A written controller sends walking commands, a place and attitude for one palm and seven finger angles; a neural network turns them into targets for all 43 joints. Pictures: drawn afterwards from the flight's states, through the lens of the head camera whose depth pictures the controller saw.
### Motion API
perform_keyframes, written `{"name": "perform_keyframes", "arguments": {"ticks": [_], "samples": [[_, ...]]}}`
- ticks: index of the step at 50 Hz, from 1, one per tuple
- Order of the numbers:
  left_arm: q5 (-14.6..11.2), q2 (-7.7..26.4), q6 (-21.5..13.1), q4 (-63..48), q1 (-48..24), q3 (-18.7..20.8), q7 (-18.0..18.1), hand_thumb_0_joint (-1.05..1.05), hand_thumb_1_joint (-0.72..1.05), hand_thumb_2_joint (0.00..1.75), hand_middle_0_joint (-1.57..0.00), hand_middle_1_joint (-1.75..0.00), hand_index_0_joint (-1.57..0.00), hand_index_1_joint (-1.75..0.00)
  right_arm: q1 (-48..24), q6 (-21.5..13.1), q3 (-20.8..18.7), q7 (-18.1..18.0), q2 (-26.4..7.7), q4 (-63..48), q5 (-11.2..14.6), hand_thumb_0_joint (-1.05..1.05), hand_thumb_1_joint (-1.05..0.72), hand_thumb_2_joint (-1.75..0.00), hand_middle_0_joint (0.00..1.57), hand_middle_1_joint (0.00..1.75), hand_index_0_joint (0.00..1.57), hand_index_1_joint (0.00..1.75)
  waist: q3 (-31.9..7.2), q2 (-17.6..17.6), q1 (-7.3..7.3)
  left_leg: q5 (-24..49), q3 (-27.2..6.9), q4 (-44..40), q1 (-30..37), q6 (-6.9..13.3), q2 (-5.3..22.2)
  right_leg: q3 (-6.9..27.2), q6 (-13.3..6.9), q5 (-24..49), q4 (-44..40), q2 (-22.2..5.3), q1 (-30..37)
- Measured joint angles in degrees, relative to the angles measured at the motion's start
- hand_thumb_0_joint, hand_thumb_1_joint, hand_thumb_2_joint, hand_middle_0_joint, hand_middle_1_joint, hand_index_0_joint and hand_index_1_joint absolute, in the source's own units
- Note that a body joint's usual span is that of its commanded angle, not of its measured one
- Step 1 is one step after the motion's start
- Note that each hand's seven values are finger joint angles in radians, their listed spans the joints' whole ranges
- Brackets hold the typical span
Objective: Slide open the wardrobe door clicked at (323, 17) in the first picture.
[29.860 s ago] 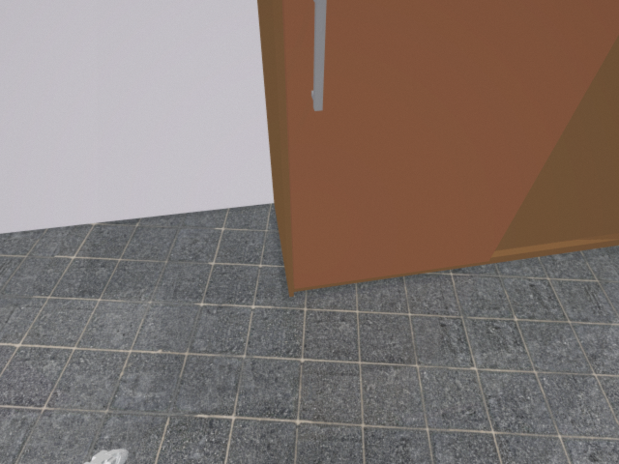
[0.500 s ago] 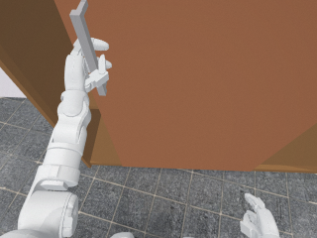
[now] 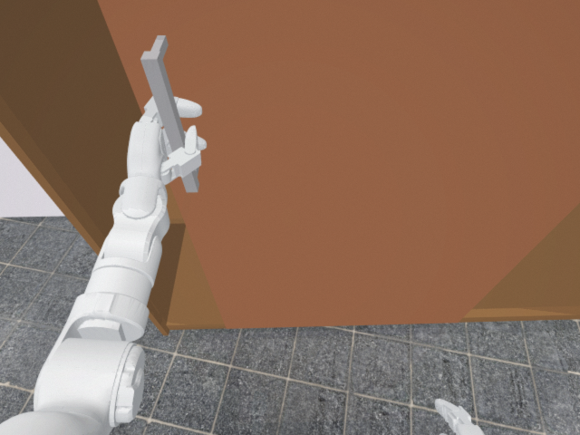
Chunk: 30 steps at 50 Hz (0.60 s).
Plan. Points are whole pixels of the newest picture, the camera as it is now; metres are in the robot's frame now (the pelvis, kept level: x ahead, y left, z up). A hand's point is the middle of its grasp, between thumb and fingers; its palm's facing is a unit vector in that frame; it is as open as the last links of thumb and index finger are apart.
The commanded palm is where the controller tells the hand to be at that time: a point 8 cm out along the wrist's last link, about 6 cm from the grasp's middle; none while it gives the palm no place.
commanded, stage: stop walking and hold the door there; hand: left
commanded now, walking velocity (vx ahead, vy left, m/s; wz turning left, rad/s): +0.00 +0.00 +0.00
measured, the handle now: (178, 123) +0.48 +0.18 +0.16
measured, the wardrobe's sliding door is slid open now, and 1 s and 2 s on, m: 0.21 0.21 0.21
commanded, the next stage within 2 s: loosen the grip on the handle in 0.18 s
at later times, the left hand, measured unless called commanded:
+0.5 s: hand (182, 153) +0.43 +0.16 +0.16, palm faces +0.13 -0.98 -0.14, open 7.5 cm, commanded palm +0.41 +0.20 +0.15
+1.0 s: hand (188, 153) +0.44 +0.16 +0.15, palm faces +0.09 -0.99 -0.12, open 14.4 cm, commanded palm +0.41 +0.22 +0.15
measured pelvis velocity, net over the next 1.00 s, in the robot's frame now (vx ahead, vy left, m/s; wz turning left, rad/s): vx -0.01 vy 0.00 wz -0.01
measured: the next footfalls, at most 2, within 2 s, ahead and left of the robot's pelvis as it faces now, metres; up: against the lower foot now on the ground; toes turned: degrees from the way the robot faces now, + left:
none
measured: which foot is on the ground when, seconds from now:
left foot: down 0.00-1.00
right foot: down 0.00-1.00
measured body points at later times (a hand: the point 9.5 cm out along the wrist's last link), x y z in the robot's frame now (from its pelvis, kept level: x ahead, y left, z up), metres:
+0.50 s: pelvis -0.03 +0.00 +0.00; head -0.01 +0.00 +0.45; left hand +0.42 +0.22 +0.16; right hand +0.07 -0.27 -0.11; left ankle +0.01 +0.10 -0.74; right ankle +0.01 -0.10 -0.74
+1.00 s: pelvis -0.01 +0.00 -0.01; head +0.02 +0.00 +0.44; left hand +0.43 +0.21 +0.15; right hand +0.04 -0.27 -0.12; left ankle +0.01 +0.10 -0.74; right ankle +0.01 -0.10 -0.74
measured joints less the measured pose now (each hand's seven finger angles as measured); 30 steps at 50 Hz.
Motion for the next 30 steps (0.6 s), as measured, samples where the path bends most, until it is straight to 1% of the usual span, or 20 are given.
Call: {"name": "perform_keyframes", "arguments": {"ticks": [9, 14, 15, 16, 18, 20, 21, 23, 26, 28, 30], "samples": [[0.0, 0.6, -0.5, 3.8, -0.4, 0.5, -0.5, -0.05, 0.78, 0.80, -0.45, -1.40, -0.34, -1.40, 1.3, 0.4, -1.0, -0.7, -1.6, 0.4, 0.2, 0.01, -0.91, -0.90, 0.20, 0.30, 0.20, 0.30, -1.7, -0.2, -1.02, 0.2, 0.8, -0.4, 0.3, 0.4, -0.1, 0.7, 0.4, 0.5, -0.4, -0.1, 0.1], [-0.1, 0.7, -0.7, 5.0, -0.5, 0.7, -0.5, -0.05, 0.79, 0.80, -0.45, -1.40, -0.34, -1.40, 1.9, 0.4, -1.2, -0.9, -1.9, 0.6, 0.2, 0.01, -0.91, -0.90, 0.20, 0.30, 0.20, 0.30, -2.2, -0.2, -1.07, 0.4, 1.1, -0.7, 0.4, 0.5, 0.0, 1.1, 0.5, 0.8, -0.7, 0.0, 0.0], [1.9, 0.8, -0.4, 5.5, -1.6, 1.9, -1.8, -0.05, 0.77, 0.80, -0.45, -1.40, -0.34, -1.40, 2.0, -0.2, -2.1, -0.3, -1.6, 0.5, 0.0, 0.01, -0.91, -0.90, 0.20, 0.30, 0.20, 0.30, -1.3, -0.2, -0.52, 0.4, 1.3, -0.6, 0.8, 0.5, 0.3, 1.3, 0.5, 1.0, -0.9, 0.3, 0.4], [3.8, 1.4, -0.3, 8.5, -4.1, 2.5, -3.3, -0.05, 0.75, 0.80, -0.45, -1.40, -0.34, -1.40, 2.1, -1.7, -2.5, 0.5, -1.1, 1.1, -0.3, 0.01, -0.91, -0.90, 0.20, 0.30, 0.20, 0.30, -1.6, -1.0, -0.42, 0.7, 1.5, -0.9, 0.3, 0.7, 0.1, 1.5, 0.3, 1.1, -0.5, 0.1, -0.5], [4.5, 2.0, 1.4, 14.6, -8.8, 5.0, -5.8, -0.05, 0.69, 0.79, -0.45, -1.40, -0.37, -1.40, 2.7, -4.0, -2.5, 1.9, -0.2, 1.9, 0.1, 0.01, -0.91, -0.90, 0.20, 0.30, 0.20, 0.30, -3.7, -3.1, -1.76, 2.2, 0.7, -1.6, -2.0, 0.5, -0.9, 0.6, -0.1, 0.9, 0.9, -0.8, -3.3], [3.3, 1.9, 2.1, 16.2, -9.6, 7.8, -7.2, -0.04, 0.62, 0.77, -0.45, -1.40, -0.42, -1.40, 3.6, -5.2, -2.4, 2.8, -0.3, 1.6, -0.1, 0.01, -0.91, -0.90, 0.20, 0.30, 0.20, 0.30, -5.2, -3.6, -2.44, 2.9, 0.2, -1.9, -3.2, 0.3, -1.1, 0.1, -0.3, 1.0, 1.2, -1.1, -4.6], [2.9, 2.1, 1.8, 16.4, -9.1, 8.9, -6.9, -0.03, 0.58, 0.76, -0.45, -1.40, -0.43, -1.40, 3.9, -5.6, -2.4, 3.1, -0.6, 1.4, -0.4, 0.01, -0.91, -0.90, 0.20, 0.30, 0.21, 0.30, -5.5, -3.3, -2.69, 3.0, 0.3, -1.8, -3.5, 0.2, -1.0, 0.1, -0.4, 1.2, 1.2, -1.0, -4.7], [3.0, 2.7, -0.1, 16.7, -8.2, 8.8, -5.6, -0.02, 0.48, 0.71, -0.45, -1.40, -0.45, -1.40, 4.6, -6.4, -2.7, 3.7, -1.4, 0.8, -0.6, 0.01, -0.91, -0.90, 0.20, 0.30, 0.21, 0.30, -5.7, -2.3, -3.09, 2.8, 0.2, -0.9, -4.1, 0.3, -0.8, 0.0, -0.5, 1.4, 1.5, -0.8, -5.2], [4.3, 3.6, -3.5, 18.1, -8.5, 6.5, -3.9, -0.01, 0.27, 0.61, -0.45, -1.40, -0.44, -1.39, 5.5, -7.1, -2.7, 4.5, -2.3, 0.7, -0.5, 0.00, -0.91, -0.90, 0.20, 0.30, 0.20, 0.30, -5.6, -1.6, -3.44, 2.6, -0.4, 0.9, -6.0, 0.5, -0.8, -0.5, -0.5, 1.1, 3.3, -1.0, -6.8], [3.9, 4.2, -4.9, 19.6, -9.7, 6.0, -3.5, 0.00, 0.10, 0.53, -0.44, -1.39, -0.41, -1.37, 5.9, -7.3, -2.2, 4.7, -2.5, 1.1, -0.2, 0.00, -0.91, -0.90, 0.20, 0.30, 0.20, 0.30, -5.2, -1.8, -3.74, 2.5, -0.8, 1.8, -7.3, 0.5, -0.9, -0.8, -0.6, 0.9, 4.3, -1.1, -8.0], [3.2, 4.7, -5.6, 20.9, -10.9, 5.4, -3.9, 0.00, -0.06, 0.45, -0.43, -1.38, -0.40, -1.36, 6.4, -7.7, -1.8, 4.7, -2.6, 1.5, 0.1, 0.01, -0.91, -0.90, 0.20, 0.30, 0.20, 0.30, -4.9, -2.2, -3.83, 2.6, -1.3, 2.4, -8.4, 0.6, -1.1, -0.9, -0.8, 0.9, 5.0, -1.0, -9.1]]}}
